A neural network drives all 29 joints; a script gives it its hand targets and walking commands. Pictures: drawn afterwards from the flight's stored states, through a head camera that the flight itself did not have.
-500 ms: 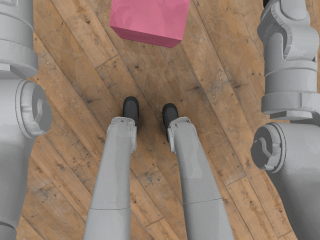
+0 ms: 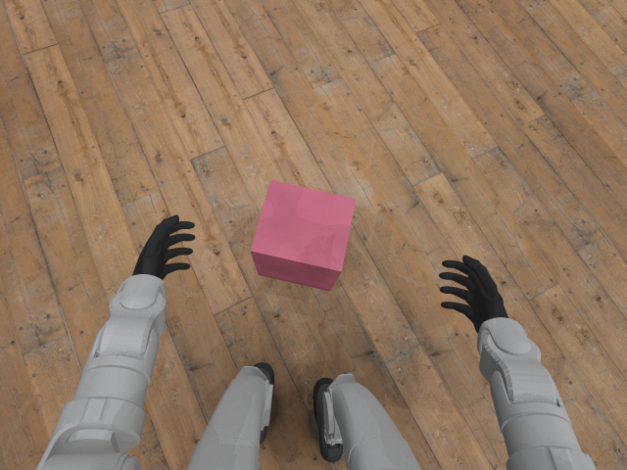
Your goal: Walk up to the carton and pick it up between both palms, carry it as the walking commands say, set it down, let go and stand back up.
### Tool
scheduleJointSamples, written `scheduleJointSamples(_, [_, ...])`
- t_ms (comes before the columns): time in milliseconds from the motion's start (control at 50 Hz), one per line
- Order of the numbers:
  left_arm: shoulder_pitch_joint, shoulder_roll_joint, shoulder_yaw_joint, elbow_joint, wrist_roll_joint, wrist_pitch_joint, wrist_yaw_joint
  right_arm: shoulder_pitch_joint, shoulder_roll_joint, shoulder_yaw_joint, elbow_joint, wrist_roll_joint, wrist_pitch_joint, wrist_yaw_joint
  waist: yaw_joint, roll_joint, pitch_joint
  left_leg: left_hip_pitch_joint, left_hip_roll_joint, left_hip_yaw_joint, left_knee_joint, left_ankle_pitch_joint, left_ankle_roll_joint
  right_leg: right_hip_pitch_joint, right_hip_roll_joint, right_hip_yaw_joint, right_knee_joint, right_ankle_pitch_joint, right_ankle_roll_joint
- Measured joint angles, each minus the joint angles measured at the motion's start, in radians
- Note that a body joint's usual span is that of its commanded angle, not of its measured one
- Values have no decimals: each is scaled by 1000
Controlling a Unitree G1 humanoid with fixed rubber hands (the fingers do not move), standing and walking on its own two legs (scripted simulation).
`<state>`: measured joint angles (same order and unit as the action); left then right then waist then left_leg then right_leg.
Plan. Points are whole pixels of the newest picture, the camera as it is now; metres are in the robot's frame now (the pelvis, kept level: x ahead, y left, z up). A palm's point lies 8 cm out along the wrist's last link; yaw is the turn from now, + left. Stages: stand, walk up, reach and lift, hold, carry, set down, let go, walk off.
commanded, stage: let go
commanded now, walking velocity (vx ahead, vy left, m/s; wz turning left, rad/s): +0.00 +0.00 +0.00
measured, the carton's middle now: (302, 240) +0.54 -0.01 -0.59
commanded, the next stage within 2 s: stand in 0.86 s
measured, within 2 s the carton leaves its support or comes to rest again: neither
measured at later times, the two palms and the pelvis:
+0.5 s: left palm (69, 377) +0.21 +0.26 -0.03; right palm (496, 389) +0.20 -0.21 -0.03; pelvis +0.05 +0.03 +0.04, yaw -1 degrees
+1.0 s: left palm (41, 379) +0.21 +0.29 -0.04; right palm (506, 389) +0.20 -0.23 -0.05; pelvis +0.08 +0.04 +0.04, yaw -1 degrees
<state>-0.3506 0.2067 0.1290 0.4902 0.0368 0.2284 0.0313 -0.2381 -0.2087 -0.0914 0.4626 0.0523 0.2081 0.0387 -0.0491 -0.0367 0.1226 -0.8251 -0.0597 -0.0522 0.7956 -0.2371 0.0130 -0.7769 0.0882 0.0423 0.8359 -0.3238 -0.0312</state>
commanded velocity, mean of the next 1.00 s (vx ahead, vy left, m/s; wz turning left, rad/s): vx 0.00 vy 0.00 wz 0.00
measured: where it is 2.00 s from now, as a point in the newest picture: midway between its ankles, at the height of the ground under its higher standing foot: (293, 425)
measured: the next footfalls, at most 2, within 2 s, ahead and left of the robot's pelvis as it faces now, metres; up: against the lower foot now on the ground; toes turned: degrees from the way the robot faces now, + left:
none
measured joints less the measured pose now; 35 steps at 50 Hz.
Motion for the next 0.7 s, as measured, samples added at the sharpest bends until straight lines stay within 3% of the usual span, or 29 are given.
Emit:
scheduleJointSamples(160, [189,-27,-12,111,30,-86,-48,200,34,54,62,-26,-76,18,6,-5,-55,283,-4,1,-115,1,8,286,-11,11,-121,4,-1])
scheduleJointSamples(360, [499,-27,-51,-25,14,-117,-80,436,41,55,-27,-80,-107,18,27,15,15,576,-12,7,-261,16,31,589,-29,28,-293,32,14])
scheduleJointSamples(560, [592,-2,-91,-105,-25,-93,-82,463,9,18,-27,-70,-78,50,65,41,30,690,-25,36,-300,-1,54,702,-46,61,-340,24,34])
scheduleJointSamples(700, [584,-2,-103,-86,-47,-63,-83,400,9,18,-16,-83,-46,51,39,53,37,719,-33,40,-296,-12,65,733,-55,64,-339,13,43])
